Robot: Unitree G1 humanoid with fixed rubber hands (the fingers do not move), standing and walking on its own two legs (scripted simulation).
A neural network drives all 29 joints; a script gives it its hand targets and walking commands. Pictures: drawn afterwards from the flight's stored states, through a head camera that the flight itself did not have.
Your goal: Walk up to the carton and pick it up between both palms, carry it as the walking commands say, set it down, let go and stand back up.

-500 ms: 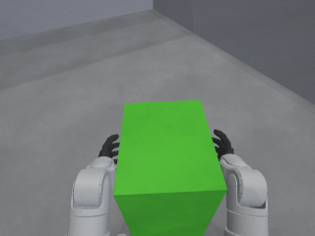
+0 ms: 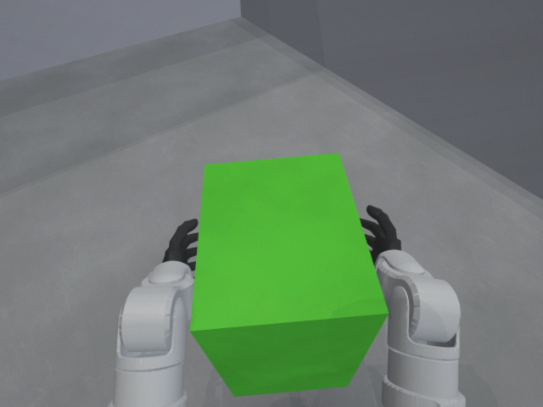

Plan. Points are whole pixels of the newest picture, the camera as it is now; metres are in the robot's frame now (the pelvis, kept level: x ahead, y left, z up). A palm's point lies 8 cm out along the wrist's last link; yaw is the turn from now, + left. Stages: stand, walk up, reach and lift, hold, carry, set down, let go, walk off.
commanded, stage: carry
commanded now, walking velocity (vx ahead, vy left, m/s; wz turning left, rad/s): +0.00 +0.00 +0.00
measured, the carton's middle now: (282, 285) +0.30 +0.00 +0.02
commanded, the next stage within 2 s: none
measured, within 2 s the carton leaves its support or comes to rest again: neither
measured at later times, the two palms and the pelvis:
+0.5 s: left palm (178, 135) +0.53 +0.18 +0.11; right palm (337, 134) +0.53 -0.09 +0.12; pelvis +0.24 +0.06 +0.03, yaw -2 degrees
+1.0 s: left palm (186, 135) +0.52 +0.16 +0.12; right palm (349, 135) +0.52 -0.11 +0.13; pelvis +0.25 +0.04 +0.02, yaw -1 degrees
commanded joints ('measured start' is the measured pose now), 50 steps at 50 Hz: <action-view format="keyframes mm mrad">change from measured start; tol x16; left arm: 1 -420 -1021 -652 -89 -465 -21 -242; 9 -430 -986 -681 -245 -510 -55 -256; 50 -471 -965 -592 -24 -435 19 -259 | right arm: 1 -324 959 739 -20 379 37 280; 50 -449 974 745 48 406 72 278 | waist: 1 -1 -164 -529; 10 -43 -180 -505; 14 -47 149 -552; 26 -44 -84 -490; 50 -45 -61 -311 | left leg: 1 -678 -87 -154 485 -28 35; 7 -362 -101 7 -376 232 1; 10 -79 -121 100 -604 668 17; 13 285 248 -243 -457 1620 144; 26 -12 68 -34 -476 846 18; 33 -18 78 -51 -439 901 32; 50 -131 56 -77 -478 454 41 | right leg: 1 987 -429 458 -84 1044 -163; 9 612 -199 77 -4 705 60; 14 122 -38 202 170 -481 149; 21 283 -63 165 -142 -93 142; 26 457 -190 205 -53 407 126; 50 301 -184 229 -121 -29 109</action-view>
